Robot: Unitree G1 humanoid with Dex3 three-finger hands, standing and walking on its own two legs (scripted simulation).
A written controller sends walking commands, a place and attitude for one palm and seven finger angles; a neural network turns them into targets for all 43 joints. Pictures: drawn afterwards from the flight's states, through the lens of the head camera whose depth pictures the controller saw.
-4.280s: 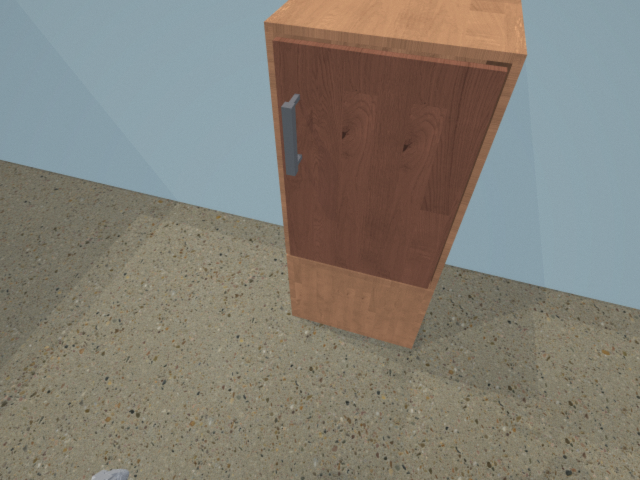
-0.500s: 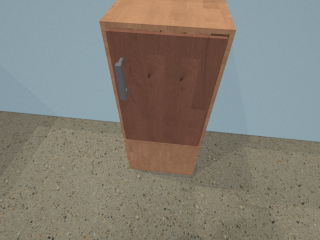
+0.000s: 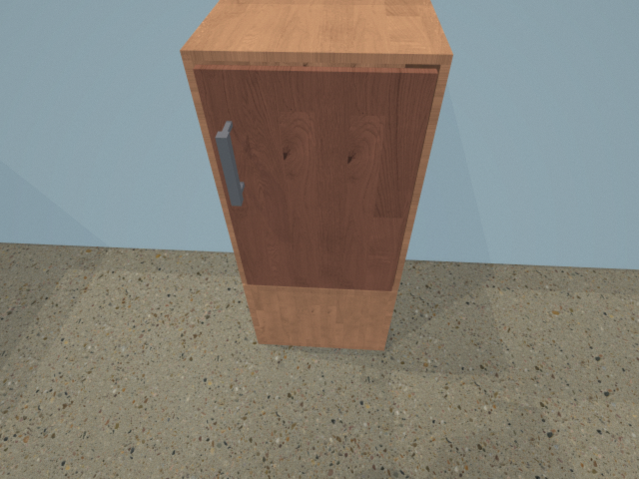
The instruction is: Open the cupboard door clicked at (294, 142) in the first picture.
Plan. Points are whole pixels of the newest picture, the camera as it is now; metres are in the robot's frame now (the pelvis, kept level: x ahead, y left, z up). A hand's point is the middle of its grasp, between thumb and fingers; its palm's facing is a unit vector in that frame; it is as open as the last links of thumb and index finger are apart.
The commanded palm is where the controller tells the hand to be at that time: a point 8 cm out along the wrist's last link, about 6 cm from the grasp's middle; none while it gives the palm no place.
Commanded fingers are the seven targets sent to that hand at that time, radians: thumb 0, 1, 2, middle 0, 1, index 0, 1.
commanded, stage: look again from close up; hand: left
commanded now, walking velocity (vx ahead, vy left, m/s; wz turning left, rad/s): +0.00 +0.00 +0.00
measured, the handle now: (232, 164) +0.64 +0.19 +0.04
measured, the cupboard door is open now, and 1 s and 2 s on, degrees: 0 0 0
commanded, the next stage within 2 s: shuffle to correct the standing spot in 0.36 s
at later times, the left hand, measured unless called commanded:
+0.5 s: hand out of the picture +0.04 +0.17 -0.16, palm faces +0.01 -0.97 -0.23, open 7.3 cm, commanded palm none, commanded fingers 0.00 0.90 0.90 -0.20 -0.30 -0.20 -0.30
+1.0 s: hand out of the picture +0.09 +0.17 -0.18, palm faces +0.07 -0.97 -0.21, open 7.4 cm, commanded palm none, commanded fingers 0.00 0.90 0.90 -0.20 -0.30 -0.20 -0.30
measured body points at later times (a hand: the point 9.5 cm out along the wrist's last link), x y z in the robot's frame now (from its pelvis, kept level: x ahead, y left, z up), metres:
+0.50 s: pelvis +0.02 -0.01 +0.01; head +0.03 -0.03 +0.45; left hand +0.04 +0.22 -0.14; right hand +0.02 -0.23 -0.16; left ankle +0.00 +0.11 -0.73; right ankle +0.04 -0.13 -0.73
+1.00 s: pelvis +0.09 +0.00 -0.01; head +0.13 -0.01 +0.44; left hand +0.08 +0.22 -0.16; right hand +0.07 -0.21 -0.17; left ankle +0.04 +0.10 -0.71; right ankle +0.04 -0.12 -0.73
